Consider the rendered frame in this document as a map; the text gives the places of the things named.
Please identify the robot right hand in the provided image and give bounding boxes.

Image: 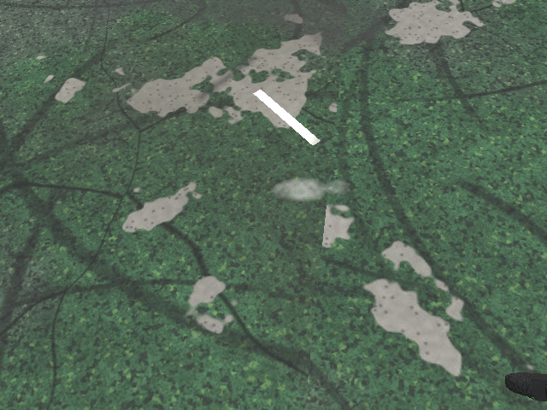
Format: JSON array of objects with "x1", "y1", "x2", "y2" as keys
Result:
[{"x1": 505, "y1": 372, "x2": 547, "y2": 401}]

